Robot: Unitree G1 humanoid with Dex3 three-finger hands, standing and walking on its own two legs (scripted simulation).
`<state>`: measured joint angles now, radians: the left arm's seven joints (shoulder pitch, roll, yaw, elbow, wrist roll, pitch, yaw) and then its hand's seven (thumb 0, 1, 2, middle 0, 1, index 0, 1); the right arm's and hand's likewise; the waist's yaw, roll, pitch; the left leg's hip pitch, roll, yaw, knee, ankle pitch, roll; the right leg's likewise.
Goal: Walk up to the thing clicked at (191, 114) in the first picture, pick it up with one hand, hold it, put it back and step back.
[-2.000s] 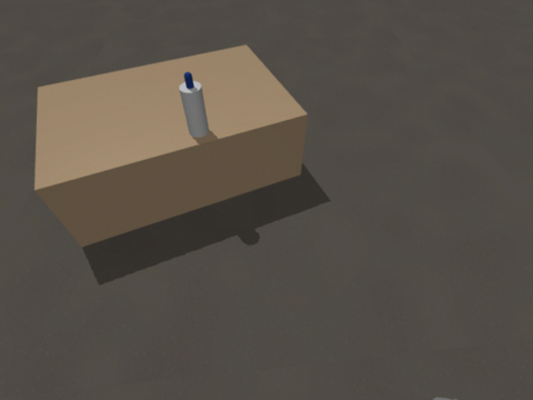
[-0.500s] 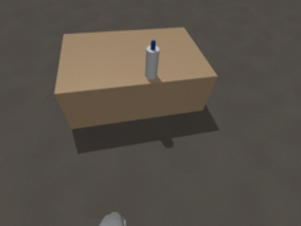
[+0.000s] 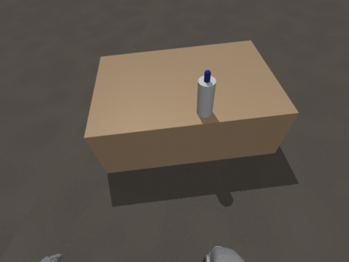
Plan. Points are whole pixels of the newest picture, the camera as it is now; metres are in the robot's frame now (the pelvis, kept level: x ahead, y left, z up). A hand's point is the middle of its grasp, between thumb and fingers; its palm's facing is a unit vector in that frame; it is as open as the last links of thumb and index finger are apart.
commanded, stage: walk up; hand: right
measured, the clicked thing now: (205, 93) +0.84 -0.15 -0.23
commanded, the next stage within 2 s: none
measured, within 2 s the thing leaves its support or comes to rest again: neither
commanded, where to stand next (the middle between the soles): +0.44 +0.05 m, yaw +2 degrees
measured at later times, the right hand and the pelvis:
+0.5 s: hand (253, 181) +0.33 -0.22 -0.12, palm faces -0.16 +0.91 -0.39, open 7.3 cm; pelvis +0.19 +0.04 +0.00, yaw +5 degrees
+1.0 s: hand (254, 165) +0.40 -0.25 -0.15, palm faces -0.11 +0.94 -0.31, open 7.4 cm; pelvis +0.32 +0.01 +0.01, yaw +4 degrees
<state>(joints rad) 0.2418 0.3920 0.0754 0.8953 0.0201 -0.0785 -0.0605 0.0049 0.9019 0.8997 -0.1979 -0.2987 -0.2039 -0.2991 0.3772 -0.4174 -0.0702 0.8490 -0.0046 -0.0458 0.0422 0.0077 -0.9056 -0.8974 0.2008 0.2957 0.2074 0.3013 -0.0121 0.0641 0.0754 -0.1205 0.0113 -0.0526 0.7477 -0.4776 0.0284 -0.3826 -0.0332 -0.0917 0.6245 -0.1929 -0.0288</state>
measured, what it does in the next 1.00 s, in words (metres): walks ahead: left foot, then right foot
